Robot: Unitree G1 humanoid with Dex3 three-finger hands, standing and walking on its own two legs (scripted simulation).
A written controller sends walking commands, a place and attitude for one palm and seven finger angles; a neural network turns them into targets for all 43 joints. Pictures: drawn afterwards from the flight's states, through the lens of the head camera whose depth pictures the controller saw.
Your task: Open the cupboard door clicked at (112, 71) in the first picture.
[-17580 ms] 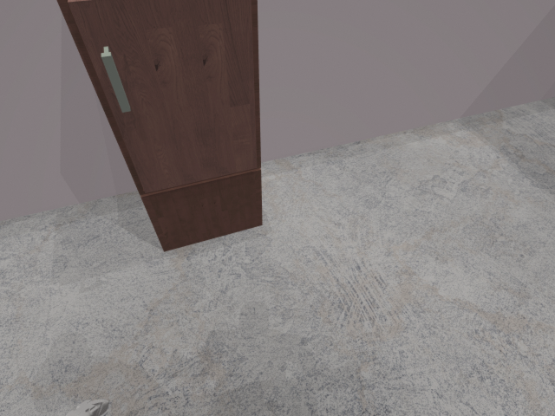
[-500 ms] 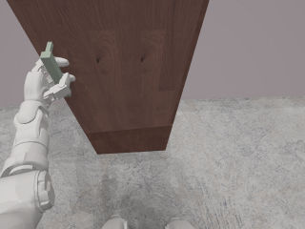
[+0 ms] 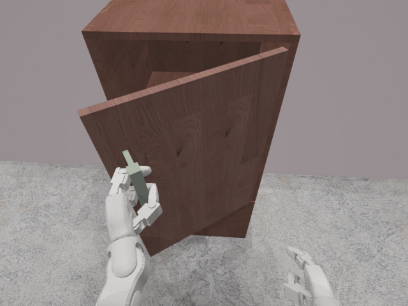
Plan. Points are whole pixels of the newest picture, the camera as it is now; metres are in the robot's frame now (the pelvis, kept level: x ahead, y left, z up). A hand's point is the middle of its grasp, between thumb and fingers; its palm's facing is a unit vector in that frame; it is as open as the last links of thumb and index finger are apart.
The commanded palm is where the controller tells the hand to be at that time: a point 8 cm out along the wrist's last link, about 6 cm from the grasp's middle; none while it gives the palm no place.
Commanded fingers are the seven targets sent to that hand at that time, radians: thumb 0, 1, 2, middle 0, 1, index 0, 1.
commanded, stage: pull the door open along its arc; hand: left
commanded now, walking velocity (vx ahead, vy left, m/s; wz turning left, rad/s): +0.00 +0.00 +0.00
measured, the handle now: (138, 184) +0.33 +0.15 +0.07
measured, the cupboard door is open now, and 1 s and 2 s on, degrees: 34 41 44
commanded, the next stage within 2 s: open thumb and fingers to let go in 0.14 s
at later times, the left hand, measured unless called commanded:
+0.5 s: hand (176, 224) +0.25 +0.07 +0.08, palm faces +0.39 -0.92 +0.00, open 7.2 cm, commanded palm +0.20 +0.11 +0.07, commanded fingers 0.00 -0.08 0.48 -0.33 -1.25 -0.33 -1.25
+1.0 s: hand (170, 221) +0.25 +0.08 +0.08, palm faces +0.36 -0.93 +0.02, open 14.9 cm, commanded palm +0.21 +0.12 +0.07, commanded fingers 0.00 -0.50 0.30 -0.16 -0.35 -0.16 -0.35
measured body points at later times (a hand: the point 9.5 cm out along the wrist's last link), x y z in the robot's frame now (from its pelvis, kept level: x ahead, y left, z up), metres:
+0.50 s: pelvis -0.01 -0.04 +0.00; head +0.00 -0.07 +0.45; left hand +0.22 +0.11 +0.08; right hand +0.17 -0.26 -0.11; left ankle +0.01 +0.12 -0.70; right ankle -0.04 -0.10 -0.70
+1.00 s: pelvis -0.02 -0.01 +0.00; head -0.01 -0.03 +0.45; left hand +0.23 +0.12 +0.08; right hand +0.18 -0.22 -0.09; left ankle +0.01 +0.12 -0.70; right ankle -0.04 -0.10 -0.70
